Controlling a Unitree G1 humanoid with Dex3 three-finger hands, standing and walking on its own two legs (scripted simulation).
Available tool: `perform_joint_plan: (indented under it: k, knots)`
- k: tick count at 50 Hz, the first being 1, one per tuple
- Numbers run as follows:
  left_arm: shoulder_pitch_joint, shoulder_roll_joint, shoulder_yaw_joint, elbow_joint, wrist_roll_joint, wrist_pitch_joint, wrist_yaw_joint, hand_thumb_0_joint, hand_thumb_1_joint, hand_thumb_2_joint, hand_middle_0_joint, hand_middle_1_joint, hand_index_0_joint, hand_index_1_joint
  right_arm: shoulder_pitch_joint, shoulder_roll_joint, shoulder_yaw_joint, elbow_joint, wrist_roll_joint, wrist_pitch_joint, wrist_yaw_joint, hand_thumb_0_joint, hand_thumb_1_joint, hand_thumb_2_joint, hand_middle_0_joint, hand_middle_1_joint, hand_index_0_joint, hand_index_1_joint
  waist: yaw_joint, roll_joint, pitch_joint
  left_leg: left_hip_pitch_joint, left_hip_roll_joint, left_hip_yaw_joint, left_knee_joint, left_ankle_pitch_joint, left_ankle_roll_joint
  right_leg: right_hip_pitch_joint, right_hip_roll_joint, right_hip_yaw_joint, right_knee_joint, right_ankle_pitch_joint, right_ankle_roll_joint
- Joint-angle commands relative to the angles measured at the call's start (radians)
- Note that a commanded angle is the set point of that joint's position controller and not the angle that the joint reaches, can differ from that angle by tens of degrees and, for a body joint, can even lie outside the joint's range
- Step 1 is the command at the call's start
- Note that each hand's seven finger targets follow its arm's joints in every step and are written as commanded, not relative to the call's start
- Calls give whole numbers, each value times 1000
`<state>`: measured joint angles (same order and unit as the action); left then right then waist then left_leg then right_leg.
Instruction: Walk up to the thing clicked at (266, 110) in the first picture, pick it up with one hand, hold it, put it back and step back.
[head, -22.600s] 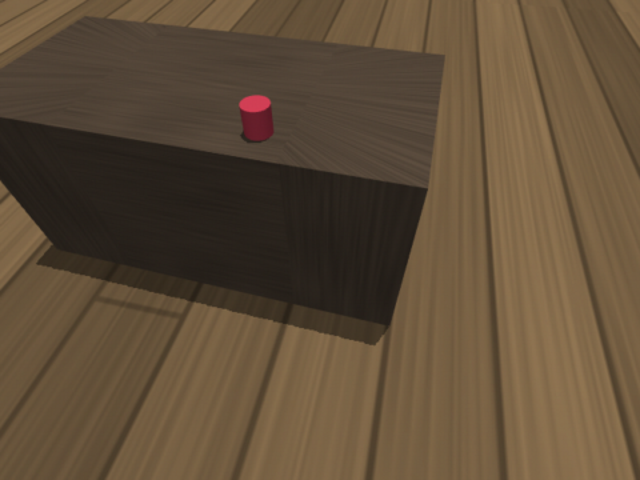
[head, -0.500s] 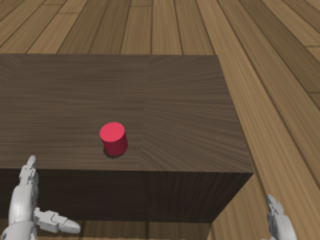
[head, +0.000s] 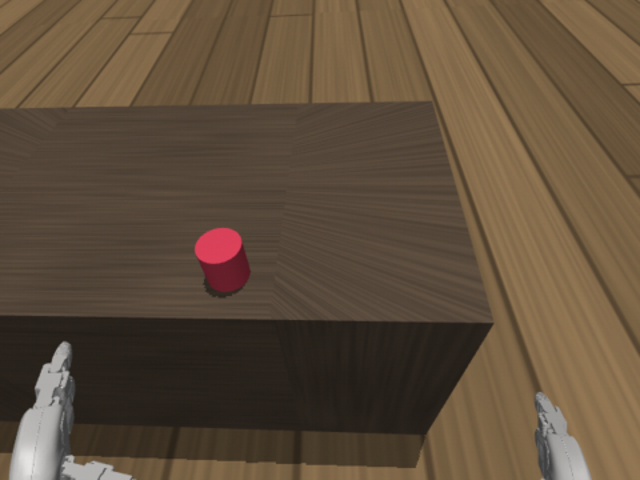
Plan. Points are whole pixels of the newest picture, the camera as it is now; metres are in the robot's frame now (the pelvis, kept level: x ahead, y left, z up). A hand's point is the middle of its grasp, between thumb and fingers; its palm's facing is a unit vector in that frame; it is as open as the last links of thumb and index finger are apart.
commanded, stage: home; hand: left
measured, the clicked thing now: (223, 260) +0.47 +0.19 -0.06
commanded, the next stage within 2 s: none
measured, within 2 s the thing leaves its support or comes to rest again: neither
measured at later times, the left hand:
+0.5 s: hand (168, 447) +0.18 +0.21 -0.06, palm faces +0.14 -0.97 -0.21, open 17.4 cm
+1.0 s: hand (184, 436) +0.20 +0.20 -0.08, palm faces +0.06 -0.96 -0.27, open 17.5 cm
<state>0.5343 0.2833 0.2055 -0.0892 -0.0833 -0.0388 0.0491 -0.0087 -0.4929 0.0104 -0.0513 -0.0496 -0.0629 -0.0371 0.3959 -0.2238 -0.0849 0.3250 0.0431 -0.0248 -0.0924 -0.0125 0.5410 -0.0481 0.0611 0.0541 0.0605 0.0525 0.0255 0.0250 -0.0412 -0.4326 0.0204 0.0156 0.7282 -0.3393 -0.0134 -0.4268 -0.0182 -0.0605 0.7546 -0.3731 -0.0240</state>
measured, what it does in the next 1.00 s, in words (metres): stands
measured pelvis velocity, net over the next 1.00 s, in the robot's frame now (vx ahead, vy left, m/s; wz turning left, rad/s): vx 0.03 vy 0.03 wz -0.02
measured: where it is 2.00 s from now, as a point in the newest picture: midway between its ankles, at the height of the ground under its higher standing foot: outside the picture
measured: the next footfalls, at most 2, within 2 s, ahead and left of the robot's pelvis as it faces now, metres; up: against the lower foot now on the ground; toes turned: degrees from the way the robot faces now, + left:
none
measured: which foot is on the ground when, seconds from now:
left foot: down 0.00-1.00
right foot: down 0.00-1.00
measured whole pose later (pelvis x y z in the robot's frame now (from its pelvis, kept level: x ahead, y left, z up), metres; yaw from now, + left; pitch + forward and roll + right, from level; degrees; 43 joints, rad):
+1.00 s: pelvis +0.03 +0.03 -0.01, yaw -1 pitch +5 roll -1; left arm 0.38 0.21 -0.01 0.24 0.00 0.04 0.11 -0.01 -0.55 0.05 -0.05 -0.05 -0.06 -0.05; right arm 0.27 -0.21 0.02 0.54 0.01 -0.03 -0.09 0.01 -0.89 -0.90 0.20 0.30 0.20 0.30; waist -0.01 0.01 -0.03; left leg -0.48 0.03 0.03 0.82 -0.42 0.01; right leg -0.45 -0.01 -0.05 0.78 -0.41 0.01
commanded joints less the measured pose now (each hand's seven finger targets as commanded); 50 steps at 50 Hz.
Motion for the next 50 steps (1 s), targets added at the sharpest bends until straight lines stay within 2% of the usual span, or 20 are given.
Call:
perform_joint_plan:
  k: [1, 4, 7, 9, 13, 16, 19, 23, 27, 29, 30, 31, 33, 34, 36, 39, 45, 48, 49, 50]
  knots:
    - [-94, 195, 122, -194, 4, -97, 21, 0, -569, 31, -60, -54, -59, -55, -106, -126, -58, -211, -7, -78, -7, 0, 507, -56, 56, 53, 53, 52, 4, -54, -55, 8, -33, 23, -97, -26, 40, 7, -47, 94, -229, -73, 41]
    - [-111, 214, 136, -207, 10, -111, 36, 0, -595, 39, -68, -55, -63, -60, -110, -168, -86, -234, -8, -93, -18, 0, 489, -63, 56, 53, 53, 53, -3, -29, -108, 49, -28, 25, -108, 14, 38, 30, -35, 78, -210, -5, 36]
    - [-72, 192, 122, -166, 15, -112, 39, 0, -521, 78, -53, -62, -54, -61, -69, -96, -20, -161, -10, -94, -15, 0, 249, -303, 114, 156, 114, 156, 14, -21, -45, 31, -31, 27, -113, 23, 37, 23, -29, 56, -205, 20, 34]
    - [-46, 142, 76, -112, 17, -114, 32, 0, -525, 78, -52, -64, -55, -61, -74, -53, 22, -127, -8, -93, -6, 0, 89, -435, 119, 164, 119, 164, 15, -23, 3, 17, -29, 27, -128, 23, 37, 10, -20, 35, -194, 31, 31]
    - [-46, 68, -7, -25, 26, -127, 10, 0, -539, 69, -51, -62, -53, -59, -143, 8, 104, -95, -10, -92, 11, 0, -171, -479, 126, 177, 126, 177, 21, -31, 15, 5, -28, 23, -132, 51, 38, 4, -9, 9, -172, 71, 26]
    - [-43, 83, -11, -1, 30, -123, 4, 0, -504, 88, -54, -66, -56, -64, -92, -113, 9, -117, -17, -94, 4, 0, -393, -612, 150, 216, 150, 216, -7, -34, -53, 57, -23, 22, -122, 120, 34, 14, -1, 7, -152, 143, 22]
    - [-77, 48, -59, 67, 37, -96, 2, 0, -549, 58, -49, -55, -49, -55, -62, -147, -37, -91, -19, -90, 4, 0, -605, -731, 171, 251, 171, 251, -38, -8, -80, 78, -9, 0, -129, 168, 22, -3, 20, -8, -121, 179, 14]
    - [-212, 29, -117, 99, 44, -72, 9, 0, -599, 27, -44, -46, -44, -46, -118, -106, 0, -107, -15, -95, 6, 0, -877, -889, 198, 297, 198, 297, -39, -5, -132, 82, 1, -16, -105, 204, 18, -6, 19, -9, -96, 197, 11]
    - [-231, 11, -156, 176, 55, -54, 22, 0, -571, 44, -47, -51, -47, -50, -140, -52, 63, -151, -14, -88, 2, 0, -895, -900, 200, 300, 200, 300, -19, -4, -178, 68, 3, -13, -84, 246, 12, 28, 16, -3, -77, 217, 6]
    - [-254, 59, -121, 131, 54, -50, 33, 0, -574, 42, -46, -50, -46, -50, -102, -58, 63, -137, -18, -76, -1, 0, -897, -901, 200, 301, 200, 301, -3, 45, -216, 74, 2, -9, -77, 281, 5, 53, 13, 0, -68, 244, 1]
    - [-192, 10, -160, 256, 61, -35, 31, 0, -562, 49, -48, -52, -47, -52, -101, -59, 71, -143, -21, -71, 1, 0, -897, -901, 200, 301, 200, 301, -10, 40, -179, 60, 4, -4, -77, 286, 2, 45, 16, 2, -70, 239, 1]
    - [-230, 48, -136, 160, 54, -37, 35, 0, -566, 46, -47, -51, -47, -51, -104, -71, 60, -148, -20, -66, 1, 0, -897, -901, 201, 301, 200, 301, 8, 86, -207, 62, 1, 0, -78, 291, -1, 61, 13, 6, -69, 244, -3]
    - [-183, 38, -140, 201, 54, -21, 40, 0, -576, 40, -46, -49, -46, -49, -92, -78, 58, -136, -24, -55, 1, 0, -897, -901, 201, 301, 201, 301, 13, 92, -166, 42, 5, 2, -86, 283, -6, 51, 18, 3, -71, 235, -5]
    - [-207, 141, -28, 47, 55, -23, 70, 0, -581, 37, -46, -48, -45, -48, -98, -132, 29, 30, -14, -45, -12, 0, -896, -901, 201, 301, 201, 301, 19, 130, -218, 94, 0, -8, -66, 279, -6, 78, 26, 5, -72, 244, -4]
    - [-60, -31, -192, 209, 51, 15, 58, 0, -587, 33, -45, -46, -45, -47, -126, -100, 60, -8, -10, -52, -11, 0, -896, -902, 201, 301, 201, 301, -19, 27, -97, 41, 4, -11, -75, 249, 1, 54, 32, -7, -89, 233, 2]
    - [-132, -43, -203, 211, 51, 30, 63, 0, -577, 40, -46, -49, -46, -49, -156, -100, 57, 13, -4, -46, -12, 0, -897, -901, 201, 301, 201, 301, -32, 11, -36, 0, 5, -2, -64, 214, 11, -4, 32, -9, -95, 219, 6]
    - [-202, 43, -152, 82, 61, 34, 73, 0, -559, 50, -48, -51, -48, -51, -163, -115, 44, 33, -8, -51, -17, 0, -896, -902, 201, 301, 201, 301, -35, -13, -150, 55, 8, -8, -30, 279, 15, 22, 34, -9, -70, 277, 11]
    - [-171, 3, -176, 135, 65, 52, 78, 0, -557, 51, -48, -51, -48, -52, -168, -113, 46, 46, -13, -59, -21, 0, -896, -902, 201, 301, 201, 301, -42, -31, -169, 49, 6, -8, -17, 272, 19, 28, 34, -4, -59, 278, 12]
    - [-221, 193, -129, 434, 168, 26, 43, 0, -505, 81, -54, -60, -53, -61, -174, -260, 7, 247, -131, -42, 17, 0, -897, -902, 201, 301, 201, 301, -26, 4, -128, 123, 73, -108, -50, 367, 68, 80, -69, 78, -25, 318, -34]
    - [-189, 196, -124, 473, 167, 12, 25, 0, -521, 72, -52, -57, -51, -57, -185, -268, -1, 266, -137, -31, 33, 0, -896, -902, 201, 301, 201, 301, -17, 8, -169, 153, 72, -107, -25, 412, 91, 90, -64, 92, -29, 331, -46]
